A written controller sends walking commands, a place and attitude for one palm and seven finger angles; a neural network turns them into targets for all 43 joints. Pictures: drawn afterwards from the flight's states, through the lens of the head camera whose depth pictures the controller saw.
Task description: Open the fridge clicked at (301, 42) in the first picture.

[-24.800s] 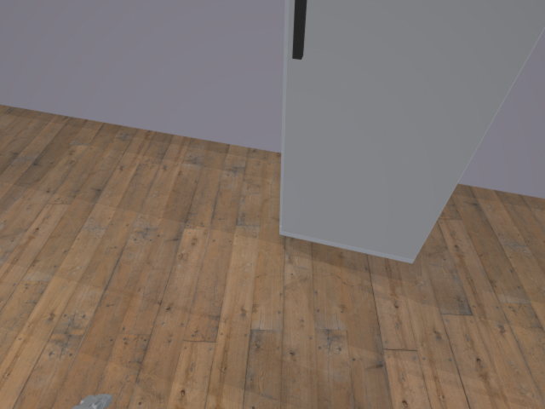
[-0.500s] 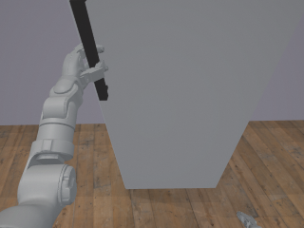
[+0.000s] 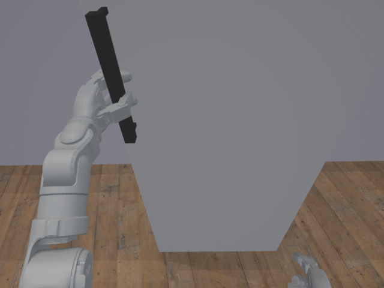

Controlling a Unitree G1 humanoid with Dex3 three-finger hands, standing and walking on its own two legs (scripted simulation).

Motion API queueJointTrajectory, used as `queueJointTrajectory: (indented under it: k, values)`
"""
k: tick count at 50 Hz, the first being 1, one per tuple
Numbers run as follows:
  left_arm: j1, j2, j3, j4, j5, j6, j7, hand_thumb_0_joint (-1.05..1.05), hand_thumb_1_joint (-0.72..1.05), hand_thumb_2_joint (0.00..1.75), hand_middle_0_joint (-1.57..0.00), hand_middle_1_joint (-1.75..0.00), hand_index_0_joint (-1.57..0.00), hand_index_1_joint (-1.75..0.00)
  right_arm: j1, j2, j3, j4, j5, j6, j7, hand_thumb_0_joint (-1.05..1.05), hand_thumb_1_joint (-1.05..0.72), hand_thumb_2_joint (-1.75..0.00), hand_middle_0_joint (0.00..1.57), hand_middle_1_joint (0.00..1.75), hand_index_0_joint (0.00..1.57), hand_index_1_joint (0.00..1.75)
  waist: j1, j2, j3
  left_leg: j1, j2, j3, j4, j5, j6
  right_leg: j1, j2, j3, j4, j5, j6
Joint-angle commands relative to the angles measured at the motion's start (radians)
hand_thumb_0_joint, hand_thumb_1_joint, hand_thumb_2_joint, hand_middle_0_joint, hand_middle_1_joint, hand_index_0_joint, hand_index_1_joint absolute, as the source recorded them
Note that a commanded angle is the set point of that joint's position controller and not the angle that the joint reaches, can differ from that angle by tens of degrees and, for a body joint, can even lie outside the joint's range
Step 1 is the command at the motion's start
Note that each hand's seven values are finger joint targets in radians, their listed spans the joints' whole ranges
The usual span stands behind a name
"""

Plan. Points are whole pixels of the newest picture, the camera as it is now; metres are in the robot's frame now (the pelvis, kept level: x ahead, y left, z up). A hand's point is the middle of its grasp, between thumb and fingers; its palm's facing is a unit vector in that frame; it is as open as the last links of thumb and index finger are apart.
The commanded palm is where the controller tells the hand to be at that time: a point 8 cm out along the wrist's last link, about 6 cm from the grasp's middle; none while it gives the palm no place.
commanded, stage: pull the door a little, standing still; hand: left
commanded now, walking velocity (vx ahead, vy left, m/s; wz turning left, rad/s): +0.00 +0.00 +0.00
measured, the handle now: (119, 84) +0.44 +0.17 +0.25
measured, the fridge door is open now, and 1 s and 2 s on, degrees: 0 1 15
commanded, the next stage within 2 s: walk backward, drawing the door open in 0.24 s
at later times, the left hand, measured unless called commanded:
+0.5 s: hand (127, 108) +0.39 +0.15 +0.22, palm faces +0.18 -0.96 -0.22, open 6.5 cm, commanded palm +0.35 +0.20 +0.21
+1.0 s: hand (127, 108) +0.40 +0.16 +0.21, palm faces +0.44 -0.85 -0.30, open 6.8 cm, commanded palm +0.35 +0.20 +0.21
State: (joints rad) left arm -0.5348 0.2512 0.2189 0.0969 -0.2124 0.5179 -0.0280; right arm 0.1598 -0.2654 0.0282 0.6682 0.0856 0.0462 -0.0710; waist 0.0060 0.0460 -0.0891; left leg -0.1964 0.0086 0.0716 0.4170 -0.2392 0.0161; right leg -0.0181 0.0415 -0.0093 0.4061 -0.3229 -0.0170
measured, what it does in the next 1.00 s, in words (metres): walks ahead: right foot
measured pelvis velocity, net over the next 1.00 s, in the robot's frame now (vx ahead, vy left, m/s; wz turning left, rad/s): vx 0.11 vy -0.07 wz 0.09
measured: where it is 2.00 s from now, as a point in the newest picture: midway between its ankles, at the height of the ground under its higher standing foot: outside the picture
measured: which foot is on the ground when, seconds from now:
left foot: down 0.00-0.60, up 0.62-1.00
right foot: down 0.00-0.42, up 0.44-0.60, down 0.62-1.00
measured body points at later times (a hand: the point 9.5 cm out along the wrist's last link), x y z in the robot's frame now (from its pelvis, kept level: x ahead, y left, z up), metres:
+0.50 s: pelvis +0.10 -0.02 +0.02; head +0.12 -0.04 +0.47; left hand +0.38 +0.20 +0.23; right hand +0.30 -0.24 -0.06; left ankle +0.00 +0.13 -0.71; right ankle -0.01 -0.08 -0.68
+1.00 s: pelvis +0.11 -0.07 -0.01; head +0.15 -0.09 +0.44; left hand +0.37 +0.20 +0.23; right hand +0.30 -0.31 -0.11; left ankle +0.08 +0.03 -0.72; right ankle +0.20 -0.08 -0.74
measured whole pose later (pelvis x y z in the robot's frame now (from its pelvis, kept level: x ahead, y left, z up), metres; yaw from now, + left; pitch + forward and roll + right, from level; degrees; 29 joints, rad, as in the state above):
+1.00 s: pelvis +0.11 -0.07 -0.01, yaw +5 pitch +0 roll +3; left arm 0.01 0.39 0.30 -0.41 -0.06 0.04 0.19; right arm 0.12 -0.25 0.01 0.59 0.04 0.02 -0.07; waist -0.07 0.00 0.09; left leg -0.29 -0.04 0.09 0.69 -0.46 0.01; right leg -0.35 0.05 -0.17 0.44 -0.10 -0.09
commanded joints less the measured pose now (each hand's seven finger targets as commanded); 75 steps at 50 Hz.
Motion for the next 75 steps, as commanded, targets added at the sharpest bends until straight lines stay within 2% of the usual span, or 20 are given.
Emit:
queueJointTrajectory:
  k: [1,16,17,18,22,28,30,31,33,37,38,43,48,50,52,54,60,63,71,75]
  values:
    - [-0.285,0.164,0.065,-0.3,-0.008,-0.037,-0.002,0.0,0.9,0.9,-0.45,-1.4,-0.45,-1.4,-0.183,-0.1,-0.033,-0.181,-0.007,-0.045,-0.01,0.0,-0.9,-0.9,0.2,0.3,0.2,0.3,0.054,-0.037,-0.3,0.284,-0.004,-0.048,0.055,0.611,0.023,-0.033,-0.02,-0.004,0.022,0.799,0.032]
    - [0.317,0.165,0.084,-0.909,-0.042,0.008,-0.053,0.0,0.9,0.9,-0.45,-1.4,-0.45,-1.4,-0.265,-0.055,-0.009,-0.286,-0.01,-0.019,0.05,0.0,-0.9,-0.9,0.2,0.3,0.2,0.3,0.103,-0.02,-0.268,0.224,0.012,-0.051,0.059,0.761,0.016,0.003,-0.04,-0.023,0.064,0.929,0.033]
    - [0.331,0.143,0.057,-0.95,-0.046,0.008,-0.056,0.0,0.9,0.9,-0.45,-1.4,-0.45,-1.4,-0.266,-0.051,-0.006,-0.287,-0.011,-0.023,0.056,0.0,-0.9,-0.9,0.2,0.3,0.2,0.3,0.096,-0.025,-0.244,0.215,0.013,-0.056,0.066,0.786,0.013,-0.01,-0.037,-0.03,0.067,0.922,0.03]
    - [0.087,0.319,0.077,-0.833,0.072,-0.168,0.038,0.0,0.9,0.9,-0.45,-1.4,-0.45,-1.4,-0.188,-0.112,0.0,-0.32,-0.042,-0.006,0.021,0.0,-0.9,-0.9,0.2,0.3,0.2,0.3,-0.022,-0.064,-0.087,0.225,0.036,-0.039,0.199,0.879,0.049,-0.217,-0.015,-0.015,0.121,0.999,0.09]
    - [0.302,0.153,-0.004,-0.883,0.083,-0.333,0.102,0.0,0.9,0.9,-0.45,-1.4,-0.45,-1.4,-0.134,-0.092,-0.039,-0.298,-0.083,0.009,0.049,0.0,-0.9,-0.9,0.2,0.3,0.2,0.3,-0.028,0.267,-0.127,0.617,0.209,-0.284,0.102,1.461,0.131,-0.707,0.093,-0.022,0.464,-0.183,0.086]
    - [0.499,0.248,0.136,-0.965,0.096,-0.47,0.14,0.0,0.9,0.9,-0.45,-1.4,-0.45,-1.4,-0.131,-0.047,-0.035,-0.334,-0.059,-0.008,0.043,0.0,-0.9,-0.9,0.2,0.3,0.2,0.3,-0.005,0.15,-0.143,0.326,0.086,-0.158,0.277,1.017,0.008,-0.228,0.026,-0.055,-0.075,0.407,0.024]
    - [0.566,0.353,0.235,-0.982,0.103,-0.529,0.153,0.0,0.9,0.9,-0.45,-1.4,-0.45,-1.4,-0.158,-0.012,-0.033,-0.371,-0.049,-0.044,0.008,0.0,-0.9,-0.9,0.2,0.3,0.2,0.3,0.045,-0.144,-0.224,-0.228,-0.057,-0.112,0.552,-0.191,-0.021,0.261,-0.326,0.17,0.046,1.249,-0.098]
    - [0.616,0.357,0.258,-0.954,0.103,-0.559,0.161,0.0,0.9,0.9,-0.45,-1.4,-0.45,-1.4,-0.141,-0.01,-0.034,-0.371,-0.07,-0.08,-0.016,0.0,-0.9,-0.9,0.2,0.3,0.2,0.3,0.059,-0.222,-0.251,-0.244,-0.074,-0.172,0.688,-0.402,-0.003,0.153,-0.428,0.251,0.069,1.328,-0.089]
    - [0.687,0.272,0.214,-0.819,0.108,-0.563,0.172,0.0,0.9,0.9,-0.45,-1.4,-0.45,-1.4,-0.082,-0.001,-0.012,-0.321,-0.079,-0.11,-0.029,0.0,-0.9,-0.9,0.2,0.3,0.2,0.3,0.045,-0.234,-0.093,-0.304,-0.067,-0.113,0.711,-0.391,0.007,0.034,-0.358,0.169,0.047,1.307,0.037]
    - [0.509,0.262,0.199,-0.887,0.16,-0.63,0.206,0.0,0.9,0.9,-0.45,-1.4,-0.45,-1.4,-0.064,-0.033,-0.049,-0.239,-0.074,-0.09,-0.012,0.0,-0.9,-0.9,0.2,0.3,0.2,0.3,-0.014,-0.223,-0.288,-0.256,-0.03,-0.084,0.751,-0.288,-0.04,0.101,-0.332,0.088,0.062,1.167,0.107]
    - [0.519,0.273,0.214,-0.884,0.162,-0.642,0.215,0.0,0.9,0.9,-0.45,-1.4,-0.45,-1.4,-0.067,-0.031,-0.045,-0.234,-0.072,-0.089,-0.008,0.0,-0.9,-0.9,0.2,0.3,0.2,0.3,-0.015,-0.173,-0.293,-0.222,-0.047,-0.061,0.724,-0.265,-0.044,0.066,-0.302,0.053,0.023,1.074,0.263]
    - [0.467,0.288,0.186,-0.868,0.163,-0.633,0.226,0.0,0.9,0.9,-0.45,-1.4,-0.45,-1.4,-0.131,-0.027,-0.038,-0.222,-0.063,-0.077,-0.019,0.0,-0.9,-0.9,0.2,0.3,0.2,0.3,-0.008,-0.169,-0.181,-0.101,-0.045,0.022,0.444,-0.258,-0.027,-0.074,-0.309,0.023,-0.047,0.807,0.082]
    - [0.392,0.32,0.188,-0.831,0.154,-0.643,0.247,0.0,0.9,0.9,-0.45,-1.4,-0.45,-1.4,-0.08,-0.043,-0.044,-0.204,-0.048,-0.072,-0.011,0.0,-0.9,-0.9,0.2,0.3,0.2,0.3,-0.02,-0.107,-0.188,-0.031,-0.035,0.002,0.24,-0.213,0.001,-0.074,-0.288,0.037,-0.042,0.742,0.164]
    - [0.33,0.338,0.188,-0.822,0.139,-0.649,0.254,0.0,0.9,0.9,-0.45,-1.4,-0.45,-1.4,-0.077,-0.073,-0.053,-0.201,-0.048,-0.069,-0.015,0.0,-0.9,-0.9,0.2,0.3,0.2,0.3,-0.042,0.024,-0.2,0.009,0.088,-0.139,-0.01,-0.133,0.062,-0.108,-0.202,-0.005,0.185,0.639,0.201]
    - [0.262,0.305,0.18,-0.764,0.128,-0.656,0.251,0.0,0.9,0.9,-0.45,-1.4,-0.45,-1.4,-0.153,-0.062,-0.037,-0.251,-0.082,-0.092,-0.007,0.0,-0.9,-0.9,0.2,0.3,0.2,0.3,0.002,0.334,-0.133,-0.156,0.471,-0.667,-0.069,0.604,0.258,-0.29,-0.059,0.136,0.692,-0.21,0.067]
    - [0.206,0.267,0.139,-0.721,0.143,-0.647,0.191,0.0,0.9,0.9,-0.45,-1.4,-0.45,-1.4,-0.149,-0.058,-0.048,-0.192,-0.069,-0.108,0.008,0.0,-0.9,-0.9,0.2,0.3,0.2,0.3,0.025,0.116,-0.158,0.059,0.321,-0.365,0.004,0.744,0.161,-0.393,-0.008,0.11,0.654,-0.158,0.019]
    - [0.079,0.271,0.111,-0.684,0.146,-0.638,0.184,0.0,0.9,0.9,-0.45,-1.4,-0.45,-1.4,-0.126,-0.089,-0.055,-0.196,-0.062,-0.132,0.009,0.0,-0.9,-0.9,0.2,0.3,0.2,0.3,-0.001,0.082,-0.207,0.164,0.188,-0.277,0.169,0.808,0.035,-0.168,-0.034,-0.002,-0.01,0.209,0.031]
    - [0.062,0.316,0.143,-0.638,0.137,-0.66,0.182,0.0,0.9,0.9,-0.45,-1.4,-0.45,-1.4,-0.136,-0.055,-0.049,-0.225,-0.063,-0.132,-0.006,0.0,-0.9,-0.9,0.2,0.3,0.2,0.3,0.008,-0.225,-0.274,-0.248,-0.027,-0.128,0.511,-0.214,-0.059,0.11,-0.395,0.228,0.102,1.221,-0.16]
    - [0.263,0.321,0.2,-0.789,0.141,-0.654,0.197,0.0,0.9,0.9,-0.45,-1.4,-0.45,-1.4,-0.138,-0.018,-0.022,-0.239,-0.08,-0.077,-0.034,0.0,-0.9,-0.9,0.2,0.3,0.2,0.3,-0.001,-0.144,-0.305,-0.16,0.004,-0.082,0.196,-0.011,-0.045,0.078,-0.308,0.077,0.183,0.842,-0.09]
    - [0.216,0.304,0.171,-0.86,0.126,-0.657,0.192,0.0,0.9,0.9,-0.45,-1.4,-0.45,-1.4,-0.145,-0.069,-0.057,-0.266,-0.06,-0.073,-0.029,0.0,-0.9,-0.9,0.2,0.3,0.2,0.3,0.001,0.001,-0.321,0.067,0.173,-0.207,0.118,0.692,0.013,-0.103,-0.125,-0.013,0.249,0.529,0.029]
